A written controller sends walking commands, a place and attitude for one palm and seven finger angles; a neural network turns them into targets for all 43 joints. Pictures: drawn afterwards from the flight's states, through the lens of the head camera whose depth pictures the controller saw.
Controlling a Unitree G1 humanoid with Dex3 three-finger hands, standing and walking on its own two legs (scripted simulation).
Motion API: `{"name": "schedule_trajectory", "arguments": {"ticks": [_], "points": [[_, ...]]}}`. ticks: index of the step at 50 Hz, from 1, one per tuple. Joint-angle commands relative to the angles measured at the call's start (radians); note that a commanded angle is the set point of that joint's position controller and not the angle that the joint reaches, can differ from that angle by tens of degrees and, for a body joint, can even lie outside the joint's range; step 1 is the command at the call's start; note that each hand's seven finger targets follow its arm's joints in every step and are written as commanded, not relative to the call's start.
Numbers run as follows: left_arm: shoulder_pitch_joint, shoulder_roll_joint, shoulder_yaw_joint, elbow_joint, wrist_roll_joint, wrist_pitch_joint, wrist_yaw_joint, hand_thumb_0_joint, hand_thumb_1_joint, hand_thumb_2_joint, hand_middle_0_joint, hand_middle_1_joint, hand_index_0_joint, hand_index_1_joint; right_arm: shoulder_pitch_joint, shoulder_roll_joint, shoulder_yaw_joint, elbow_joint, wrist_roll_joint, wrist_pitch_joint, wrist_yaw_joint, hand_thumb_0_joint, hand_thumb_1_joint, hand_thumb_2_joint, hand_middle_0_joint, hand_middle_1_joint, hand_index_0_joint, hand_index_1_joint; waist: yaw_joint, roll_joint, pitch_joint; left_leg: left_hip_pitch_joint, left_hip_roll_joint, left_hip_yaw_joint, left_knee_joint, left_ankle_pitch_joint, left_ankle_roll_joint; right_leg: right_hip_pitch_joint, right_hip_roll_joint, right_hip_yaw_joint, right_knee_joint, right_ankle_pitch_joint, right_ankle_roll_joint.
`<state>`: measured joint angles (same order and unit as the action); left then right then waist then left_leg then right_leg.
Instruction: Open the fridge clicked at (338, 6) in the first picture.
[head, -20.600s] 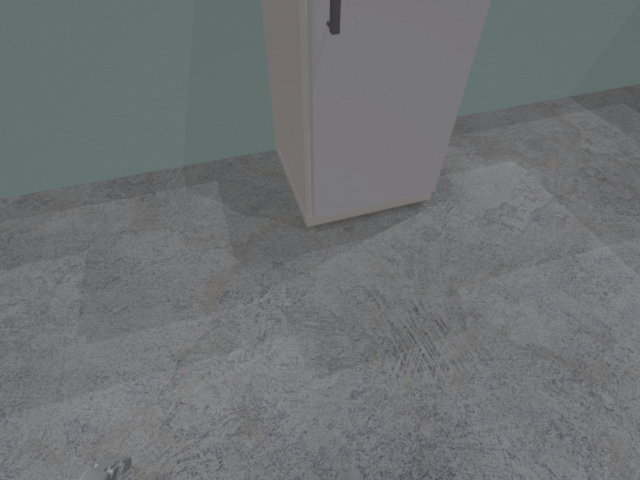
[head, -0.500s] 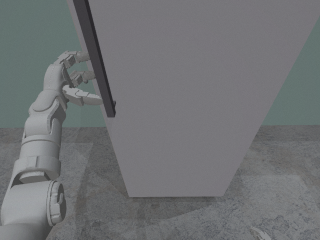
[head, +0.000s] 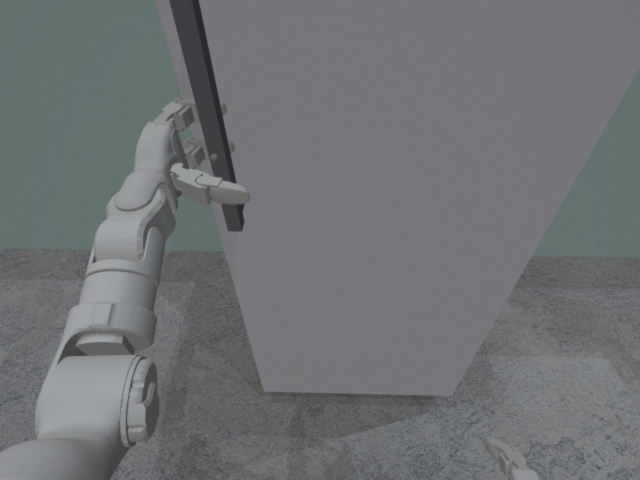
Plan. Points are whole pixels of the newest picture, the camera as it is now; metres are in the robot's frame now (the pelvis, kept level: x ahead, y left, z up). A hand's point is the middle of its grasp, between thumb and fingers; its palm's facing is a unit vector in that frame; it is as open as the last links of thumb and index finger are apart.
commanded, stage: slide the fingers in behind the handle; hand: left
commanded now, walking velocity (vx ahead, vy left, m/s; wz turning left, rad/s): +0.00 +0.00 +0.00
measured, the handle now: (216, 117) +0.49 +0.16 +0.24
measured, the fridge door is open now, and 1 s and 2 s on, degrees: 0 0 0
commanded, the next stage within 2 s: grip the handle and tug to test in 0.96 s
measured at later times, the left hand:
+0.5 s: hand (232, 156) +0.44 +0.13 +0.21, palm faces +0.02 -1.00 +0.01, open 14.0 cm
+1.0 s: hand (229, 159) +0.43 +0.13 +0.21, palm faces +0.03 -1.00 +0.01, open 14.1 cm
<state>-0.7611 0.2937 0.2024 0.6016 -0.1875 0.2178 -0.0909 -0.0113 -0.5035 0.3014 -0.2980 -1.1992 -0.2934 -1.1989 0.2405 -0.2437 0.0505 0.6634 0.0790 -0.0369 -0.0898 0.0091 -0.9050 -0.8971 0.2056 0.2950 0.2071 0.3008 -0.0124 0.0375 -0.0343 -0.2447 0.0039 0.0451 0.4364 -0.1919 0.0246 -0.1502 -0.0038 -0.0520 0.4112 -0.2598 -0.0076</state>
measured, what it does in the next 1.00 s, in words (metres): stands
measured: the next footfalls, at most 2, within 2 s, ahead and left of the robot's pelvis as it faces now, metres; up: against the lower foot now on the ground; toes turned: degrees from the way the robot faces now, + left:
none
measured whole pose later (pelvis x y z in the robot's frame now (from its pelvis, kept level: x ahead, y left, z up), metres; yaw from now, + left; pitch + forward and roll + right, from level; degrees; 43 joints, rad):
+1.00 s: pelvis +0.01 -0.01 +0.00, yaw +0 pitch -1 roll +0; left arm -0.68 0.25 0.19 0.46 -0.19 0.26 -0.05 -0.01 -0.50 0.30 -0.27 -1.20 -0.27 -1.20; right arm 0.22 -0.25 0.04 0.66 0.07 0.00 -0.08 0.01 -0.91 -0.90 0.20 0.29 0.21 0.30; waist 0.00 0.04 -0.04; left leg -0.21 0.01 0.04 0.42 -0.20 0.01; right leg -0.12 0.00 -0.05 0.40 -0.28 -0.02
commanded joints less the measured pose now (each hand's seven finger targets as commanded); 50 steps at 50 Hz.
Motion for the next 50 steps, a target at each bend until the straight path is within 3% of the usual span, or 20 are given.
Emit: {"name": "schedule_trajectory", "arguments": {"ticks": [1,4,5,11,13,16,18,20,21,26,27,29,30,34,35,37,40,42,48,50], "points": [[-0.496,0.209,0.065,-0.222,-0.003,-0.089,0.003,0.000,-0.500,0.300,-0.300,-1.200,-0.300,-1.200,-0.064,-0.132,-0.048,-0.130,-0.007,-0.044,-0.008,0.000,-0.900,-0.900,0.200,0.300,0.200,0.300,-0.002,-0.043,-0.285,0.226,0.009,-0.058,-0.025,0.200,0.019,-0.030,0.020,0.019,-0.056,0.257,-0.019],[-0.486,0.190,0.056,-0.232,0.000,-0.087,0.003,0.000,-0.500,0.300,-0.300,-1.200,-0.300,-1.200,-0.058,-0.129,-0.051,-0.135,-0.006,-0.046,-0.004,0.000,-0.900,-0.900,0.200,0.300,0.200,0.300,0.003,-0.022,-0.290,0.228,0.008,-0.053,-0.021,0.220,0.018,-0.027,0.022,0.020,-0.050,0.285,-0.019],[-0.469,0.212,0.074,-0.237,0.003,-0.092,0.005,0.000,-0.500,0.300,-0.300,-1.200,-0.300,-1.200,-0.057,-0.134,-0.055,-0.135,-0.007,-0.045,-0.003,0.000,-0.900,-0.900,0.200,0.300,0.200,0.300,0.007,-0.049,-0.304,0.233,0.010,-0.053,-0.018,0.235,0.020,-0.012,0.023,0.017,-0.050,0.294,-0.019],[-0.464,0.181,0.052,-0.253,-0.006,-0.077,0.008,0.000,-0.500,0.300,-0.300,-1.200,-0.300,-1.200,-0.060,-0.133,-0.055,-0.130,-0.005,-0.044,-0.005,0.000,-0.900,-0.900,0.200,0.300,0.200,0.300,-0.002,-0.066,-0.266,0.216,0.009,-0.047,-0.024,0.208,0.025,-0.022,0.024,0.018,-0.058,0.284,-0.014],[-0.471,0.189,0.061,-0.281,-0.004,-0.074,0.012,0.000,-0.500,0.300,-0.300,-1.200,-0.300,-1.200,-0.063,-0.131,-0.058,-0.133,-0.005,-0.046,-0.004,0.000,-0.900,-0.900,0.200,0.300,0.200,0.300,0.003,-0.035,-0.288,0.225,0.005,-0.042,-0.019,0.210,0.024,-0.021,0.024,0.024,-0.056,0.290,-0.014],[-0.464,0.215,0.083,-0.268,-0.002,-0.069,0.021,0.000,-0.500,0.300,-0.300,-1.200,-0.300,-1.200,-0.061,-0.134,-0.058,-0.129,-0.007,-0.042,-0.006,0.000,-0.900,-0.900,0.200,0.300,0.200,0.300,0.005,-0.055,-0.282,0.213,0.004,-0.040,-0.021,0.209,0.027,-0.009,0.022,0.025,-0.060,0.294,-0.011],[-0.500,0.168,0.041,-0.279,0.000,-0.069,0.020,0.000,-0.500,0.300,-0.300,-1.200,-0.300,-1.200,-0.060,-0.128,-0.057,-0.128,-0.006,-0.044,-0.005,0.000,-0.900,-0.900,0.200,0.300,0.200,0.300,-0.008,-0.045,-0.280,0.225,0.004,-0.040,-0.015,0.219,0.026,-0.023,0.023,0.023,-0.054,0.306,-0.012],[-0.466,0.205,0.075,-0.271,-0.001,-0.073,0.024,0.000,-0.500,0.300,-0.300,-1.200,-0.300,-1.200,-0.059,-0.133,-0.061,-0.126,-0.007,-0.043,-0.005,0.000,-0.900,-0.900,0.200,0.300,0.200,0.300,0.003,-0.059,-0.299,0.229,0.004,-0.039,-0.012,0.228,0.027,-0.004,0.023,0.025,-0.055,0.316,-0.012],[-0.479,0.162,0.038,-0.282,-0.004,-0.071,0.020,0.000,-0.500,0.300,-0.300,-1.200,-0.300,-1.200,-0.067,-0.128,-0.057,-0.131,-0.007,-0.042,-0.005,0.000,-0.900,-0.900,0.200,0.300,0.200,0.300,-0.004,-0.040,-0.294,0.228,0.001,-0.035,-0.014,0.228,0.028,-0.009,0.020,0.027,-0.053,0.323,-0.011],[-0.450,0.187,0.070,-0.292,-0.004,-0.070,0.026,0.000,-0.500,0.300,-0.300,-1.200,-0.300,-1.200,-0.072,-0.128,-0.059,-0.135,-0.008,-0.039,-0.001,0.000,-0.900,-0.900,0.200,0.300,0.200,0.300,0.010,-0.061,-0.306,0.226,0.000,-0.033,-0.009,0.253,0.029,0.013,0.020,0.027,-0.046,0.364,-0.011],[-0.448,0.182,0.065,-0.311,0.000,-0.068,0.027,0.000,-0.500,0.300,-0.300,-1.200,-0.300,-1.200,-0.077,-0.125,-0.057,-0.139,-0.009,-0.036,0.001,0.000,-0.900,-0.900,0.200,0.300,0.200,0.300,0.013,-0.034,-0.316,0.231,-0.002,-0.030,-0.007,0.270,0.027,0.021,0.018,0.029,-0.040,0.386,-0.012],[-0.444,0.136,0.029,-0.320,-0.003,-0.062,0.022,0.000,-0.500,0.300,-0.300,-1.200,-0.300,-1.200,-0.082,-0.119,-0.056,-0.142,-0.007,-0.036,0.003,0.000,-0.900,-0.900,0.200,0.300,0.200,0.300,0.003,-0.054,-0.306,0.240,0.000,-0.032,-0.005,0.270,0.027,0.007,0.021,0.023,-0.041,0.384,-0.010],[-0.419,0.162,0.050,-0.313,-0.004,-0.063,0.023,0.000,-0.500,0.300,-0.300,-1.200,-0.300,-1.200,-0.082,-0.126,-0.059,-0.141,-0.005,-0.032,0.002,0.000,-0.900,-0.900,0.200,0.300,0.200,0.300,0.007,-0.066,-0.296,0.238,0.002,-0.029,-0.003,0.273,0.028,0.011,0.021,0.023,-0.045,0.384,-0.010],[-0.423,0.117,0.014,-0.347,-0.007,-0.046,0.019,0.000,-0.500,0.300,-0.300,-1.200,-0.300,-1.200,-0.097,-0.118,-0.054,-0.146,-0.005,-0.029,0.003,0.000,-0.900,-0.900,0.200,0.300,0.200,0.300,0.003,-0.044,-0.287,0.249,0.000,-0.031,-0.004,0.273,0.026,-0.005,0.021,0.022,-0.043,0.385,-0.011],[-0.426,0.129,0.020,-0.348,-0.009,-0.048,0.021,0.000,-0.500,0.300,-0.300,-1.200,-0.300,-1.200,-0.094,-0.124,-0.056,-0.144,-0.006,-0.027,0.003,0.000,-0.900,-0.900,0.200,0.300,0.200,0.300,0.004,-0.067,-0.290,0.246,0.001,-0.034,-0.004,0.276,0.026,0.008,0.021,0.019,-0.043,0.386,-0.011],[-0.441,0.114,0.004,-0.365,-0.006,-0.039,0.022,0.000,-0.500,0.300,-0.300,-1.200,-0.300,-1.200,-0.107,-0.119,-0.053,-0.149,-0.005,-0.026,0.002,0.000,-0.900,-0.900,0.200,0.300,0.200,0.300,0.002,-0.030,-0.292,0.249,-0.003,-0.033,-0.005,0.269,0.026,0.002,0.019,0.023,-0.043,0.382,-0.012],[-0.421,0.123,0.019,-0.344,-0.006,-0.031,0.028,0.000,-0.500,0.300,-0.300,-1.200,-0.300,-1.200,-0.099,-0.123,-0.055,-0.142,-0.009,-0.021,0.000,0.000,-0.900,-0.900,0.200,0.300,0.200,0.300,0.005,-0.072,-0.288,0.251,0.000,-0.040,-0.005,0.278,0.026,0.004,0.021,0.018,-0.046,0.378,-0.012],[-0.433,0.124,0.020,-0.385,-0.007,-0.034,0.027,0.000,-0.500,0.300,-0.300,-1.200,-0.300,-1.200,-0.110,-0.117,-0.053,-0.147,-0.008,-0.021,0.001,0.000,-0.900,-0.900,0.200,0.300,0.200,0.300,0.007,-0.042,-0.315,0.264,-0.003,-0.039,-0.002,0.298,0.026,0.015,0.019,0.022,-0.039,0.406,-0.014],[-0.422,0.109,0.007,-0.375,-0.011,-0.026,0.024,0.000,-0.500,0.300,-0.300,-1.200,-0.300,-1.200,-0.116,-0.116,-0.049,-0.147,-0.009,-0.016,0.000,0.000,-0.900,-0.900,0.200,0.300,0.200,0.300,0.003,-0.059,-0.283,0.250,-0.001,-0.040,-0.010,0.278,0.025,0.007,0.020,0.018,-0.045,0.385,-0.013],[-0.392,0.157,0.049,-0.347,-0.010,-0.021,0.027,0.000,-0.500,0.300,-0.300,-1.200,-0.300,-1.200,-0.111,-0.124,-0.052,-0.142,-0.011,-0.010,-0.003,0.000,-0.900,-0.900,0.200,0.300,0.200,0.300,0.012,-0.071,-0.276,0.238,-0.001,-0.035,-0.011,0.267,0.026,0.014,0.019,0.020,-0.052,0.374,-0.011]]}}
